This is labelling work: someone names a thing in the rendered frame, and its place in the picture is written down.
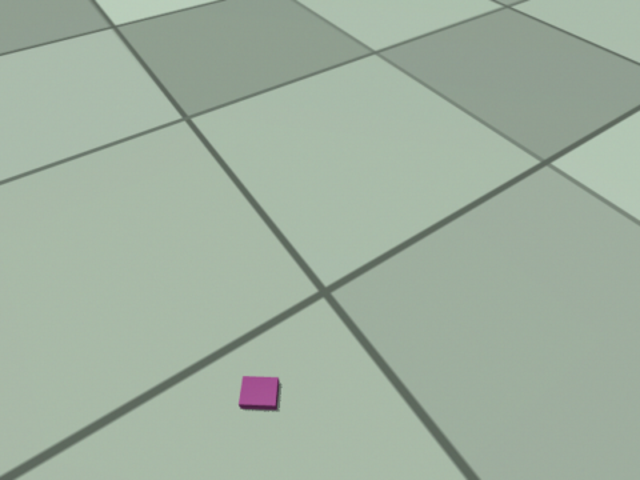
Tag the small box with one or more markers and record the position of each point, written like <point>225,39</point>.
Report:
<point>259,393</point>

